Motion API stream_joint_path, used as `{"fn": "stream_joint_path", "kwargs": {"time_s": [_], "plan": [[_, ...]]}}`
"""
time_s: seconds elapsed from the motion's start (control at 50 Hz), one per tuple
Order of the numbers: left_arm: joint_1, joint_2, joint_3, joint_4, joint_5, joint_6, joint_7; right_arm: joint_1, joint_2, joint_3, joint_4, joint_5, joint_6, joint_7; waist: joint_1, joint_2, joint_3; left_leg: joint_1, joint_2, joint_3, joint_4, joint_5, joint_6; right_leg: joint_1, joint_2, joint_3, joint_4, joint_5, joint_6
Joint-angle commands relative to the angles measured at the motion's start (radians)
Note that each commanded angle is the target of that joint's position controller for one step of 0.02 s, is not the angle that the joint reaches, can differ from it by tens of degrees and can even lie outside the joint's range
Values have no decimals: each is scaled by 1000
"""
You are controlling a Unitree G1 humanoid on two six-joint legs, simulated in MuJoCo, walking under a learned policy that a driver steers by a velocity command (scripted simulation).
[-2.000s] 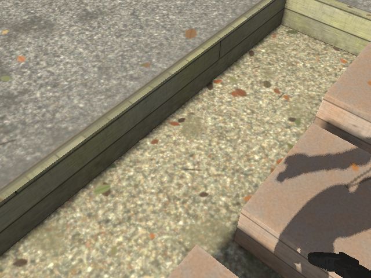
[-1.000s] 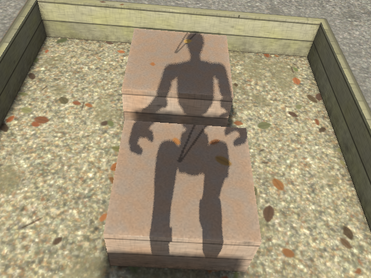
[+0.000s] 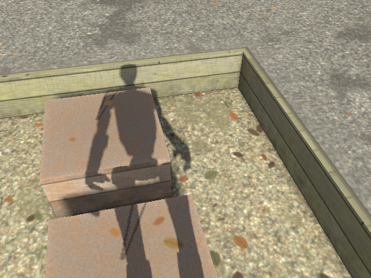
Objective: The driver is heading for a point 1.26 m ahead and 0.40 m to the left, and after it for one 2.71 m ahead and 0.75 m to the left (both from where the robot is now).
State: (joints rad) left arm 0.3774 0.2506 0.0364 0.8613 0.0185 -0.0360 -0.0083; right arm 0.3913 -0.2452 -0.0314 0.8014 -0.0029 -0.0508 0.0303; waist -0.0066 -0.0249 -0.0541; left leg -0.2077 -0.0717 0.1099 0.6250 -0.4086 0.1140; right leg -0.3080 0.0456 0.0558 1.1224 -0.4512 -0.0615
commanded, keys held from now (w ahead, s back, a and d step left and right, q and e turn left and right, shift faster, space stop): w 0.34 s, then w+q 0.66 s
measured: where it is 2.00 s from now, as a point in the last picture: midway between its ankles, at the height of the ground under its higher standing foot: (98, 213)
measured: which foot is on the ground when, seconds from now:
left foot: down 0.00-0.44, up 0.46-1.00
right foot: up 0.00-0.38, down 0.40-1.00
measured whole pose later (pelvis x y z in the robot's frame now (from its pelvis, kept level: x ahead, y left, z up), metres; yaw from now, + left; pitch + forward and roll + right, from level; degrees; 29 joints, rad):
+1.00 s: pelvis +0.53 +0.04 +0.01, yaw +17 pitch +0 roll -1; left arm 0.51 0.17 0.01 0.98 0.03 -0.11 0.01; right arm 0.08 -0.22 -0.03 0.81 -0.02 0.02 0.07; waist 0.06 0.02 0.04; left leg -0.69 0.08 0.14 0.86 0.01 0.14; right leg 0.15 -0.05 -0.34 0.23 -0.36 0.04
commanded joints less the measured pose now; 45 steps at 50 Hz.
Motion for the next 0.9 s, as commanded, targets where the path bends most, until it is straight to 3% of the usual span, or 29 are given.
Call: {"fn": "stream_joint_path", "kwargs": {"time_s": [0.02, 0.1, 0.12, 0.14, 0.16, 0.2, 0.22, 0.26, 0.28, 0.3, 0.32, 0.34, 0.36, 0.38, 0.4, 0.42, 0.44, 0.46, 0.48, 0.52, 0.56, 0.58, 0.62, 0.64, 0.66, 0.72, 0.78, 0.84, 0.9], "plan": [[-47, 103, 25, -62, 2, 5, -19, 56, -135, -30, -38, 11, -41, -15, 3, 36, 200, 48, 331, -447, -435, 312, 203, -299, -67, 25, 32, 78, 13], [-114, 94, 25, -75, 26, 28, -33, 87, -161, -34, 9, -17, -49, -37, 6, 13, 159, 127, 277, -273, -430, 662, 159, -309, -65, -64, -37, 210, 46], [-150, 116, 43, -74, 31, 37, -25, 118, -179, -38, 29, -46, -60, -37, -26, 35, 156, 189, 268, -237, -357, 717, 150, -363, -56, -88, 21, 317, 38], [-162, 122, 51, -76, 30, 44, -23, 149, -158, -32, 45, -40, -61, -34, -33, 35, 139, 241, 262, -231, -321, 758, 135, -420, -51, -92, 46, 330, 35], [-340, 149, 70, -150, 24, 47, -13, 213, -200, -37, 66, -38, -80, -30, -82, 112, 195, 363, 267, -260, -365, 624, 92, -623, -61, 2, 8, 307, 46], [-434, 151, 64, -191, 40, 46, -4, 243, -172, -37, 114, -22, -97, -22, -74, 155, 265, 428, 286, -268, -390, 482, 73, -757, -86, 89, -92, 355, 49], [-445, 149, 67, -200, 35, 55, -1, 247, -185, -43, 97, -40, -100, -28, -103, 164, 290, 412, 269, -250, -396, 379, 80, -781, -44, 49, -109, 334, 54], [-478, 115, 56, -219, 35, 69, -16, 219, -128, -20, 76, -51, -80, -31, -87, 49, 260, 291, 208, -224, -377, 388, 94, -662, -4, -19, -189, 422, 72], [-473, 103, 49, -215, 31, 78, -32, 179, -139, -21, 74, -46, -61, -42, -58, 82, 264, 175, 193, -191, -356, 388, 86, -549, -11, -42, -242, 529, 74], [-473, 39, 20, -234, 29, 79, -51, 111, -86, 4, 45, -26, -45, -42, -55, 12, 247, -57, 155, -133, -411, 535, 71, -265, 18, -180, -353, 715, 63], [-487, 4, 11, -249, 22, 85, -63, 148, -80, 14, 62, -7, -30, -46, -69, 31, 228, -168, 173, -133, -407, 507, 51, -92, 15, -205, -352, 839, 27], [-491, -35, -1, -244, -1, 92, -68, 136, -90, 17, 64, -14, -28, -47, -84, 30, 212, -209, 180, -147, -477, 600, 55, 22, 44, -260, -355, 789, 13], [-502, -6, 7, -257, 10, 102, -60, 151, -119, 14, 69, -23, -11, -44, -93, 41, 240, -105, 184, -166, -436, 682, 70, -33, 40, -260, -356, 690, -10], [-443, 8, 9, -249, 14, 83, -47, 121, -167, 7, 77, -10, -1, -45, -43, 61, 232, -40, 194, -149, -345, 989, 72, 7, 58, -250, -409, 592, -35], [-286, 47, 16, -218, 19, 73, -29, 133, -233, -8, 86, 2, 1, -56, 41, 56, 131, -16, 235, -138, -131, 1266, 74, 219, 108, -262, -467, 265, -54], [-45, 82, 33, -147, 23, 63, -6, 166, -208, 10, 110, 10, 10, -58, 125, 39, 24, -127, 215, -131, 179, 1164, 45, 518, 23, -204, -513, 368, -73], [230, 191, 54, -68, 26, 46, 15, 220, -65, 48, 93, 28, 4, -37, 191, -98, -189, -552, 108, -88, 662, 326, -72, 1027, -363, 254, -485, 686, -245], [263, 237, 70, -85, -19, 33, 34, 175, -113, 38, 72, 50, 5, -55, 202, -70, -410, -492, 19, -115, 858, -68, -85, 909, -519, 558, -646, 640, -286], [144, 186, 52, -111, 9, 15, 37, 110, -162, 11, 78, 27, 2, -52, 161, 62, -305, -452, 64, -155, 845, 64, -74, 701, -441, 498, -724, 423, -274], [8, 135, 37, -103, 16, -13, 28, 29, -133, 6, 40, 12, 18, -35, 96, 59, -93, -401, 133, -134, 788, 98, -50, 344, -429, 407, -883, 155, -239], [-19, 46, 22, -28, 18, -71, 17, -84, -41, 8, 23, 4, 75, -51, 29, 5, 104, -373, 154, -158, 680, 169, -57, 45, -340, 197, -1011, 209, -139], [-28, 16, 15, -19, 10, -88, 8, -60, -32, 2, 13, -4, 92, -54, 5, -65, 98, -403, 143, -157, 738, 148, -51, 64, -317, 166, -1043, 211, -140], [-38, -18, 7, 14, 20, -75, 9, -3, 14, 13, 26, -5, 96, -41, -70, -32, 80, -408, 160, -189, 730, 249, -44, 8, -300, 44, -997, 263, -95], [-41, 66, 25, 1, 22, -52, 2, -37, -18, 5, -4, 11, 105, -26, -83, -54, 113, -496, 169, -167, 683, 218, -47, 2, -307, 41, -1058, 53, -94], [-33, 72, 27, -25, 16, -56, -4, -34, -77, -20, 22, 3, 110, -14, -47, -9, 101, -537, 166, -160, 748, 289, -40, 44, -327, 33, -1058, 93, -77], [35, 36, 6, 12, 6, -93, -14, -104, -42, -25, 6, -26, 95, -12, -22, 20, 143, -658, 195, -157, 685, 522, -34, 82, -319, -88, -1022, 296, -34], [144, 39, -3, 55, 5, -108, -6, -203, -33, -28, -5, -24, 74, -5, 31, -4, 158, -687, 194, -81, 627, 568, -22, 166, -311, -163, -1005, 394, -33], [251, 41, -8, 85, 29, -96, 12, -350, -44, -30, -25, -21, 60, 25, 86, -41, 203, -764, 178, -24, 555, 512, -5, 308, -330, -178, -1000, 374, -53], [216, 67, -2, 90, 4, -96, 19, -429, -35, -22, -65, -11, 59, 38, 79, -67, 220, -718, 179, 20, 397, 530, 11, 377, -332, -257, -975, 538, -32]]}}
Velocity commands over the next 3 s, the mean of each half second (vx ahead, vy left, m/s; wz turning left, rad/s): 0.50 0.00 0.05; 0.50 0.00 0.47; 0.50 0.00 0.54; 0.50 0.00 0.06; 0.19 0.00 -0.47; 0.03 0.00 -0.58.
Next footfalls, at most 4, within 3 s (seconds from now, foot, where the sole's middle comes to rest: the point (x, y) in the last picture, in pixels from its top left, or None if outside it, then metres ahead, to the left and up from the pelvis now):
0.40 right None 0.45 -0.09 -0.76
1.08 left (136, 249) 0.70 0.20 -0.76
1.52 right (156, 222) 0.83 0.13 -0.76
2.18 left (38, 222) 1.02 0.75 -1.06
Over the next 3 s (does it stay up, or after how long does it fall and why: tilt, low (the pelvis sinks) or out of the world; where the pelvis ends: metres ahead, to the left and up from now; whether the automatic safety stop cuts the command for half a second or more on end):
stays up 1.17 0.81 -0.09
